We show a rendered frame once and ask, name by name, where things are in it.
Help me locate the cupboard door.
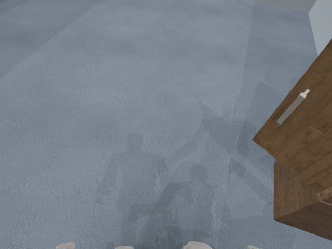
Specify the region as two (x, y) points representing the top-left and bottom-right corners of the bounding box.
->
(252, 39), (332, 193)

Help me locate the handle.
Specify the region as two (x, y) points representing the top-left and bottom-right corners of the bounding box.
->
(276, 89), (310, 125)

